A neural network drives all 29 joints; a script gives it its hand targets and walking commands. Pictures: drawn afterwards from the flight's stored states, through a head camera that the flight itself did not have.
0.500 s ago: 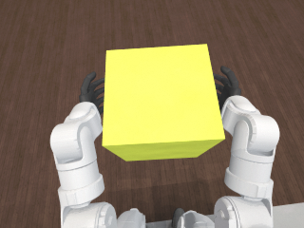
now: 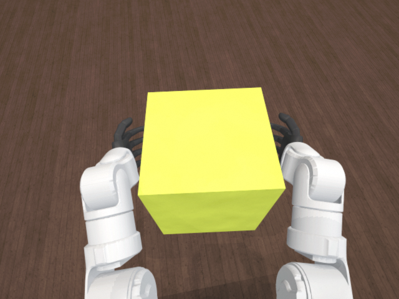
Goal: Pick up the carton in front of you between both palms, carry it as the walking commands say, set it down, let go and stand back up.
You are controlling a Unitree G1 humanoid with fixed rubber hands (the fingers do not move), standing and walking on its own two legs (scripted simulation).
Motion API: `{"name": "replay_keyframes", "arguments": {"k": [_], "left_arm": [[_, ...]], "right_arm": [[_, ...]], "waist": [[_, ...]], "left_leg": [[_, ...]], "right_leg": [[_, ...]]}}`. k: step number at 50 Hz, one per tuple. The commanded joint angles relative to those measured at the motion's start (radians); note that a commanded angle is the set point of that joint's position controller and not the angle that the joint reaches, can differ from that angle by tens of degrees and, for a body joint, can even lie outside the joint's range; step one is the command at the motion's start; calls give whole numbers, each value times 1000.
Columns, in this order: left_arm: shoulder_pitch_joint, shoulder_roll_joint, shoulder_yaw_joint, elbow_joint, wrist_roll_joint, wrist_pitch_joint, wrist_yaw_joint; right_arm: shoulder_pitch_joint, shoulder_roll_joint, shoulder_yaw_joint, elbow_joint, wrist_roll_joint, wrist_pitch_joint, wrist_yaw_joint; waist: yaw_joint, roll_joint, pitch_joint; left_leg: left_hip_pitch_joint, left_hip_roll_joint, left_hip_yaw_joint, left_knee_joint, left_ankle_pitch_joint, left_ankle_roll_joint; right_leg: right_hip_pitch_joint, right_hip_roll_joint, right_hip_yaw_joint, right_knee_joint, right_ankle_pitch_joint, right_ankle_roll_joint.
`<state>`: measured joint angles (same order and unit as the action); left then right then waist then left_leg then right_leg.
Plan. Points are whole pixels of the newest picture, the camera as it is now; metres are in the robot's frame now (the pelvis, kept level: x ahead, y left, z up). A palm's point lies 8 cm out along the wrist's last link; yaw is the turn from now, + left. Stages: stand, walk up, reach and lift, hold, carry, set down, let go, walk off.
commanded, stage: carry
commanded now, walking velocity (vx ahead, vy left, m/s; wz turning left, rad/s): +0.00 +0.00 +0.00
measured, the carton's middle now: (207, 168) +0.35 +0.00 +0.04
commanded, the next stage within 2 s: none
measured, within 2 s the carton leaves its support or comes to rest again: neither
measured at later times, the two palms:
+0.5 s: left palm (113, 175) +0.30 +0.16 +0.11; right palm (288, 168) +0.30 -0.14 +0.11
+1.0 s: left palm (107, 194) +0.26 +0.16 +0.12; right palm (295, 185) +0.27 -0.14 +0.12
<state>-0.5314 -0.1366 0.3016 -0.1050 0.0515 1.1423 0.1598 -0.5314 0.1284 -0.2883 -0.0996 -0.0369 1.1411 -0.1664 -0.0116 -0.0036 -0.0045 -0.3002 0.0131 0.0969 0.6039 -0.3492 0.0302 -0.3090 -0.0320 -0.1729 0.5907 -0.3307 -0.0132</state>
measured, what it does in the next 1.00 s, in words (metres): shifts its weight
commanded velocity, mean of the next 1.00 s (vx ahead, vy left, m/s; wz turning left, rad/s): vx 0.00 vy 0.00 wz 0.00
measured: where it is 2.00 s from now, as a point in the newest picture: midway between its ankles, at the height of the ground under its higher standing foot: outside the picture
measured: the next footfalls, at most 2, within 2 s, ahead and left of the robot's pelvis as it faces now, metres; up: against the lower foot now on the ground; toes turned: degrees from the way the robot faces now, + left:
none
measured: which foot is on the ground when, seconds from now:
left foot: down 0.00-1.00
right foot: down 0.00-1.00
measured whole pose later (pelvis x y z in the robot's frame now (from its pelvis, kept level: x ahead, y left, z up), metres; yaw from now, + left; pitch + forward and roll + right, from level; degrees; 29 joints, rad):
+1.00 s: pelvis -0.06 +0.01 +0.00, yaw +0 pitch +1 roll +0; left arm -0.51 -0.11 0.28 0.05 0.06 1.09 0.16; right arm -0.50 0.12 -0.28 0.04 -0.07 1.10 -0.15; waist 0.00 0.00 -0.08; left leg -0.28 0.00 0.09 0.51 -0.29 0.04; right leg -0.29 -0.04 -0.18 0.51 -0.26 -0.03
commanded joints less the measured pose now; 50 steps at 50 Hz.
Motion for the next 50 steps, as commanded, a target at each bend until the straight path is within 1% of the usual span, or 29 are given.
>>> {"name": "replay_keyframes", "arguments": {"k": [1,5,7,11,13,15,16,18,21,23,29,35,41,50], "left_arm": [[-609,-810,-687,-44,-209,-40,-65],[-566,-787,-690,-39,-210,-59,-55],[-541,-773,-686,-33,-204,-63,-50],[-525,-762,-679,-27,-198,-66,-46],[-524,-759,-675,-22,-194,-66,-43],[-521,-754,-669,-11,-189,-67,-41],[-522,-753,-667,-6,-185,-69,-38],[-537,-757,-663,-13,-182,-71,-37],[-562,-761,-662,-9,-185,-73,-37],[-557,-755,-657,4,-182,-73,-34],[-540,-735,-627,51,-169,-65,-25],[-568,-745,-611,78,-169,-62,-23],[-590,-760,-609,84,-175,-64,-22],[-594,-766,-612,78,-179,-65,-23]], "right_arm": [[-615,818,684,-49,208,-42,70],[-557,785,673,-43,191,-61,57],[-531,769,665,-37,181,-63,51],[-516,753,654,-32,171,-64,47],[-515,749,650,-28,167,-65,46],[-511,744,645,-17,164,-65,45],[-512,743,642,-16,163,-65,45],[-537,749,645,-20,167,-69,44],[-559,753,645,-16,171,-73,44],[-555,746,638,-3,166,-72,41],[-531,722,598,49,139,-63,28],[-549,730,574,81,126,-58,23],[-572,748,573,89,130,-59,23],[-581,760,582,81,140,-60,25]], "waist": [[8,15,-508],[10,-3,-511],[10,-8,-510],[6,7,-502],[5,15,-495],[5,17,-488],[6,21,-485],[5,21,-465],[10,18,-433],[12,14,-420],[13,8,-393],[14,7,-370],[15,7,-375],[16,6,-395]], "left_leg": [[178,121,-93,0,727,24],[169,104,-81,-9,640,17],[179,105,-83,-13,643,18],[206,128,-98,-14,709,28],[205,136,-103,-16,705,31],[195,137,-105,-19,657,33],[203,135,-106,-32,645,32],[176,142,-117,-47,572,37],[149,136,-124,-81,475,35],[142,134,-126,-97,433,34],[131,131,-129,-126,371,33],[110,127,-130,-149,305,32],[99,125,-132,-160,267,33],[92,123,-132,-160,249,32]], "right_leg": [[267,-115,105,-2,713,-24],[299,-135,118,-6,806,-35],[292,-137,116,-5,799,-35],[251,-126,107,-10,679,-23],[242,-124,106,-14,624,-20],[242,-128,107,-16,583,-20],[224,-129,106,-11,533,-24],[216,-124,111,-35,454,-21],[213,-130,118,-59,399,-24],[206,-132,123,-75,365,-25],[184,-134,127,-108,304,-24],[163,-136,131,-133,251,-24],[157,-137,134,-145,223,-26],[154,-138,137,-149,213,-31]]}}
